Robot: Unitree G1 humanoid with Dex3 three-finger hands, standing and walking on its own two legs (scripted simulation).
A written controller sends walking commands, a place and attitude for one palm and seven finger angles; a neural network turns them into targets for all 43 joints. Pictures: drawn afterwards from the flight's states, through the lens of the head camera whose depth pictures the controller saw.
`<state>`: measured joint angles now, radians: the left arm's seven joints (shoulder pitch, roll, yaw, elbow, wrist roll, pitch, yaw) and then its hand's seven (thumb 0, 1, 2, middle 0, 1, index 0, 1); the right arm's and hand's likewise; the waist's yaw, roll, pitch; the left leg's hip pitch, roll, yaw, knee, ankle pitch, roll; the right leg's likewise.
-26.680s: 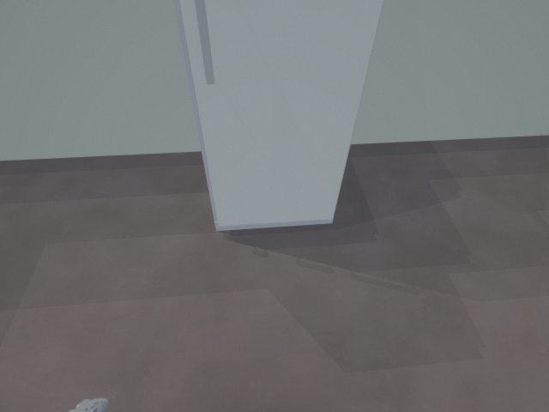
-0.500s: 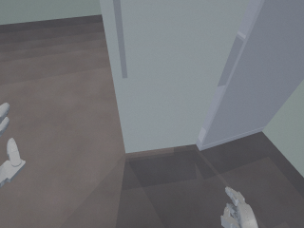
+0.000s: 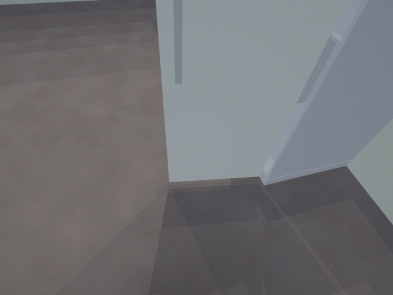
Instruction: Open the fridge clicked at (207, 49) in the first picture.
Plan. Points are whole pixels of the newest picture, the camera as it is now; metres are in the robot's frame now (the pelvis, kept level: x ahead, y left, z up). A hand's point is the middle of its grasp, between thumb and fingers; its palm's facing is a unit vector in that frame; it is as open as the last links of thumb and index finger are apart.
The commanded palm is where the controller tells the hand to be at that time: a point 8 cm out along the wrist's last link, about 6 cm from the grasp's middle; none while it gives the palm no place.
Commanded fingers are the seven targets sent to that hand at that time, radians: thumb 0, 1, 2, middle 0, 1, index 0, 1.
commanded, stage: let the arm hang, fingers relaxed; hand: left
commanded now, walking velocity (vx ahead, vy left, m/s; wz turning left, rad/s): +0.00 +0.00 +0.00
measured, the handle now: (177, 14) +0.70 +0.11 +0.21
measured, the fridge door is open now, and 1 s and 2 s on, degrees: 80 80 80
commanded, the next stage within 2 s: look to check the result in 0.60 s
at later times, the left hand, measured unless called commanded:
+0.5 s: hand out of the picture +0.08 +0.19 -0.17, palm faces -0.02 -0.98 -0.22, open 7.4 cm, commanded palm none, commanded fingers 0.00 0.90 0.90 -0.20 -0.30 -0.20 -0.30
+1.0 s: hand out of the picture +0.05 +0.19 -0.17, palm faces -0.01 -0.97 -0.24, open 7.4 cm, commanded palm none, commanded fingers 0.00 0.90 0.90 -0.20 -0.30 -0.20 -0.30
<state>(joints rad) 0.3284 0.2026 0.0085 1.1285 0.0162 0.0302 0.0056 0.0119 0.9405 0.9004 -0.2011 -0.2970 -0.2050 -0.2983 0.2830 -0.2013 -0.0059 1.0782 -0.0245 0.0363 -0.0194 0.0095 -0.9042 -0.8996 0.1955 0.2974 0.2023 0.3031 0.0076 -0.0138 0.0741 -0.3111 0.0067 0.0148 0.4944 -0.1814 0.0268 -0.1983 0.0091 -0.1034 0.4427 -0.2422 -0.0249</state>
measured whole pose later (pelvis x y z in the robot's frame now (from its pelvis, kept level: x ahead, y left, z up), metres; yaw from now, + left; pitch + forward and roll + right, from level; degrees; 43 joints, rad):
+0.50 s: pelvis +0.02 +0.00 +0.00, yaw -1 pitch -1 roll +0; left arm 0.16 0.19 0.01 1.11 0.02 -0.01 0.02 0.00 0.91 0.90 -0.20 -0.30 -0.20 -0.30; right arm 0.19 -0.19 -0.01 1.11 -0.02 0.00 -0.02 0.00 -0.91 -0.90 0.20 0.30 0.20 0.30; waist -0.01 0.01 0.02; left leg -0.23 -0.01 0.05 0.41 -0.17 0.03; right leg -0.15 -0.01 -0.07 0.41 -0.25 -0.01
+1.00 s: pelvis +0.04 -0.01 +0.01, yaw -1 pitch -1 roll +0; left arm 0.21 0.21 0.01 1.16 0.01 -0.01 0.02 0.01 0.91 0.90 -0.20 -0.30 -0.20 -0.30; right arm 0.19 -0.21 0.00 1.14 -0.02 0.00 -0.03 0.01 -0.90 -0.90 0.20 0.30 0.20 0.30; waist 0.00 0.01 0.05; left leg -0.18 0.00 0.04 0.38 -0.18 0.02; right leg -0.09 0.00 -0.08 0.36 -0.25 -0.03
